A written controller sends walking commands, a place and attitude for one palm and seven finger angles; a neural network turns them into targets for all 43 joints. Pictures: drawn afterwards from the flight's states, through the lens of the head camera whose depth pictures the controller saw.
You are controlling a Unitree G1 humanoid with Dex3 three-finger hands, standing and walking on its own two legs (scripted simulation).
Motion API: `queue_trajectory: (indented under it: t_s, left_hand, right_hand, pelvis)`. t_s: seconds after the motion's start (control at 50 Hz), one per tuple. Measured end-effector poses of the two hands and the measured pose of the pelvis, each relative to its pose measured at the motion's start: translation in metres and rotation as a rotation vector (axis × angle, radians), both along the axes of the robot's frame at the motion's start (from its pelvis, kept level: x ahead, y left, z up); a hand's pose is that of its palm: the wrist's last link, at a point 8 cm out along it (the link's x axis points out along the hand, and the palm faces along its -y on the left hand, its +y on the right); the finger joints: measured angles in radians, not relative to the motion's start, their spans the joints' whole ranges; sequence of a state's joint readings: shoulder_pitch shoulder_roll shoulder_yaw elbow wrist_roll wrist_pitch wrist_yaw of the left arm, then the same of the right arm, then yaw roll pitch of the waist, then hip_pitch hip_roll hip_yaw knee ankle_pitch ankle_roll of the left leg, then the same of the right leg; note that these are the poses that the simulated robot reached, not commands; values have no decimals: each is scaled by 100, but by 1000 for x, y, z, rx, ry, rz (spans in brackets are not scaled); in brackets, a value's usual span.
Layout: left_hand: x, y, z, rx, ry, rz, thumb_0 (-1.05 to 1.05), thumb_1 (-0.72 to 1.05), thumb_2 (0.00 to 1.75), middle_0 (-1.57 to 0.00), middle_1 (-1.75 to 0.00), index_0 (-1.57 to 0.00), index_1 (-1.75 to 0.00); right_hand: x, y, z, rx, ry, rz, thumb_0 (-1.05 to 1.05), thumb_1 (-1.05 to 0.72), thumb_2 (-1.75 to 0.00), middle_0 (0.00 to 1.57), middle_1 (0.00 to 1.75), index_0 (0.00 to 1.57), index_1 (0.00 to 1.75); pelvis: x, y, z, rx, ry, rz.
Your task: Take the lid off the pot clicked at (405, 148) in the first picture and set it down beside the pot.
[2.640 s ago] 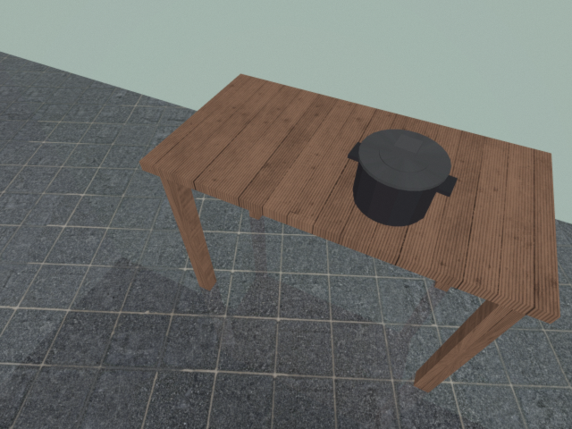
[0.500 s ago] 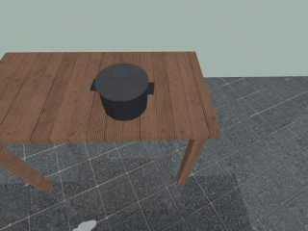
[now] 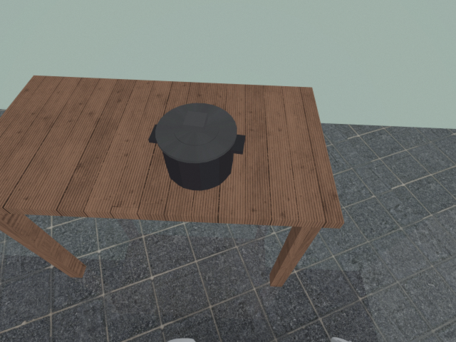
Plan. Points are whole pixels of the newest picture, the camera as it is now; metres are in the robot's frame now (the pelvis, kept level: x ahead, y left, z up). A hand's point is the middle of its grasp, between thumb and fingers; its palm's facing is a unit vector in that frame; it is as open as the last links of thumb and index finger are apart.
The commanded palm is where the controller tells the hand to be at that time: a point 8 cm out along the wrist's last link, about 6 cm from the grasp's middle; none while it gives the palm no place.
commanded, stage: come to a stop and stand still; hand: left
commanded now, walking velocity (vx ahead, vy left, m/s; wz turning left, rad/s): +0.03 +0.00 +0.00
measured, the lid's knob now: (195, 121) +0.54 +0.13 +0.04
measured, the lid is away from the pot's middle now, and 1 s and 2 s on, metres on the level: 0.00 0.00 0.00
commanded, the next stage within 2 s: look again from close up in 1.52 s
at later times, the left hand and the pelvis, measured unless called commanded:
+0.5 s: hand out of the picture -0.03 +0.16 -0.18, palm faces +0.06 -0.98 -0.18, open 7.3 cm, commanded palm none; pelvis -0.06 -0.02 +0.00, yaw +2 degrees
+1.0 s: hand out of the picture -0.07 +0.17 -0.18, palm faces +0.09 -0.99 -0.15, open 7.4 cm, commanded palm none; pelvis -0.04 +0.01 +0.00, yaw +3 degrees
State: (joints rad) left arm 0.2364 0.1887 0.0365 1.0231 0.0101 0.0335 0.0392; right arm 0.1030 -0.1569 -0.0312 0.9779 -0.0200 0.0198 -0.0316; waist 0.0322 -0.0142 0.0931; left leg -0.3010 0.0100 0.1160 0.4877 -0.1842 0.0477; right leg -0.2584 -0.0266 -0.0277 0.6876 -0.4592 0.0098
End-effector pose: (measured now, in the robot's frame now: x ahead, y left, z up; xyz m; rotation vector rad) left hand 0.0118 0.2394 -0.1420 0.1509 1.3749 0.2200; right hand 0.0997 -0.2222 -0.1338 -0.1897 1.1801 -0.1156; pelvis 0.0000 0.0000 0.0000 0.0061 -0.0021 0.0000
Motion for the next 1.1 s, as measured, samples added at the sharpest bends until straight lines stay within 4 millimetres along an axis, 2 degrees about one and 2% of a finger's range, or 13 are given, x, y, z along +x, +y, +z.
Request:
queue_trajectory:
  t_s: [0.14,0.28,0.38,0.5,0.58,0.66,0.74,0.84,0.96,1.1]
  left_hand:
    - [-36,-18,7,53,-34,10,0,91,90,-20,-30,-20,-30]
    - [-42,-36,-5,3,-121,-6,1,90,90,-20,-30,-20,-30]
    - [-41,-41,-9,-42,-148,-23,1,91,90,-20,-30,-20,-30]
    - [-52,-33,-8,-49,-138,-34,1,91,90,-20,-30,-20,-30]
    - [-63,-24,-9,-46,-104,-27,1,91,90,-20,-30,-20,-30]
    - [-73,-17,-9,-45,-74,-16,1,91,90,-20,-30,-20,-30]
    - [-81,-13,-9,-49,-48,-3,1,91,90,-20,-30,-20,-30]
    - [-89,-15,-8,-62,-14,10,1,91,90,-20,-30,-20,-30]
    - [-91,-21,-7,-83,14,23,1,91,90,-20,-30,-20,-30]
    - [-83,-25,-8,-101,27,21,0,91,90,-20,-30,-20,-30]
  right_hand:
    - [-13,-26,-9,36,-55,-17,1,-91,-90,20,30,20,30]
    - [-52,-41,-5,5,-36,-27,1,-91,-90,20,30,20,30]
    - [-94,-37,3,-14,29,-29,1,-91,-90,20,30,19,30]
    - [-138,-27,1,-10,121,-42,1,-91,-90,20,30,20,30]
    - [-160,-19,0,-5,169,-58,1,-91,-90,20,30,20,30]
    - [-173,-10,-1,2,206,-66,1,-91,-90,20,30,20,30]
    - [-174,0,-1,13,222,-63,1,-91,-90,20,30,20,30]
    - [-159,10,-2,26,207,-50,1,-91,-90,20,30,20,30]
    - [-139,9,0,8,188,-37,2,-93,-90,20,30,20,30]
    - [-114,4,4,-13,151,-29,2,-94,-90,20,30,20,30]
  pelvis:
    - [-15,-21,-7,-12,-36,18]
    - [-32,-28,-11,-12,-40,43]
    - [-47,-28,-6,-6,-43,35]
    - [-58,-24,-3,-19,-25,36]
    - [-61,-18,-3,-22,-15,38]
    - [-60,-11,-2,-24,-8,41]
    - [-58,-6,-1,-22,-4,45]
    - [-53,0,1,-22,0,47]
    - [-43,5,3,-20,-1,47]
    - [-33,7,5,-17,-7,42]
